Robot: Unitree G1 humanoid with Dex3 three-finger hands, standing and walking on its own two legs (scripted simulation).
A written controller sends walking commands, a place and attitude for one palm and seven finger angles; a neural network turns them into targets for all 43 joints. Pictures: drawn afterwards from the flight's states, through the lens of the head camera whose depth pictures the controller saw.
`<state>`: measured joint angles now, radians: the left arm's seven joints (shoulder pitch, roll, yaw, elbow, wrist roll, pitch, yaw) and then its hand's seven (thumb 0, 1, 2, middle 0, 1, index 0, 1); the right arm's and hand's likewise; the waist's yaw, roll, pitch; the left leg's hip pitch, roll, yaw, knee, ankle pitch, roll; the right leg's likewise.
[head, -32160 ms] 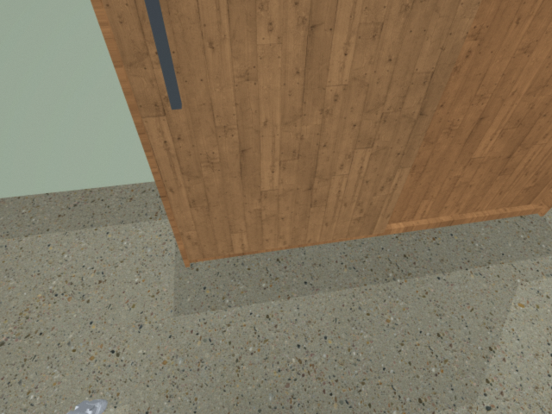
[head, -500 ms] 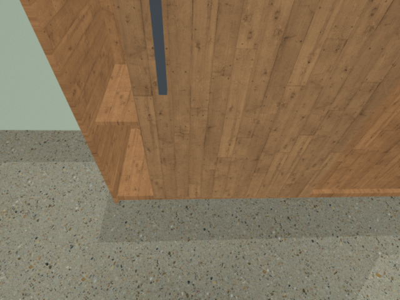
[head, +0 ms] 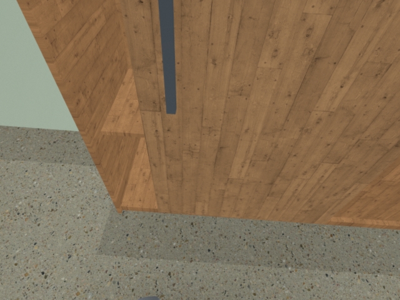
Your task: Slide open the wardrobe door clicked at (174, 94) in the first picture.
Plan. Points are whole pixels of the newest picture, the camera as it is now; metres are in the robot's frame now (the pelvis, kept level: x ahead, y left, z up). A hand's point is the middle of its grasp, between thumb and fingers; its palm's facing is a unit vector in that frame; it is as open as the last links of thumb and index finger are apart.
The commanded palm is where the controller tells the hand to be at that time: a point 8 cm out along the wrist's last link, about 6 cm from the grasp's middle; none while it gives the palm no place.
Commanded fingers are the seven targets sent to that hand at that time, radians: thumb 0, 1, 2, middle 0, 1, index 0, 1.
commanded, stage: take the last steps up to it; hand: left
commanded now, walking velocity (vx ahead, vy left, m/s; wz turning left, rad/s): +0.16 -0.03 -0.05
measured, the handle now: (170, 48) +0.57 +0.11 +0.21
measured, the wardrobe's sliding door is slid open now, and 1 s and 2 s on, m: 0.20 0.20 0.20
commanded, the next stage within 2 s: come to a stop and stand still in 0.02 s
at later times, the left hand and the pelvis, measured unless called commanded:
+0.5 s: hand out of the picture +0.14 +0.18 -0.16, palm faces +0.05 -0.97 -0.24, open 7.4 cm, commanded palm none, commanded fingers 0.00 0.90 0.90 -0.20 -0.30 -0.20 -0.30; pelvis +0.08 -0.01 +0.01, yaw +0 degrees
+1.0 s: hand out of the picture +0.14 +0.19 -0.15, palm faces -0.01 -0.98 -0.22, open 7.4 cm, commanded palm none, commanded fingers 0.00 0.90 0.90 -0.20 -0.30 -0.20 -0.30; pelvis +0.05 +0.00 +0.01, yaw -1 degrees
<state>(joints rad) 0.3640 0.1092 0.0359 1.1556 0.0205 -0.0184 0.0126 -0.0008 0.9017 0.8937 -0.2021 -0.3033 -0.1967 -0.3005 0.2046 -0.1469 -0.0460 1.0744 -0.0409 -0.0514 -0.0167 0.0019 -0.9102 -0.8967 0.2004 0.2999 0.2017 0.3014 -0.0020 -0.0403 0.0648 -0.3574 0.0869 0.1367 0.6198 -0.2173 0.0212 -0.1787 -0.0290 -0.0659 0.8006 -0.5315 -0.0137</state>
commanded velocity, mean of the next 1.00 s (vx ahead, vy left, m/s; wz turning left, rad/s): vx -0.07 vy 0.01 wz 0.00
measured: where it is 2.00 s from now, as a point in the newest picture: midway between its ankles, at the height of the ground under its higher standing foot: outside the picture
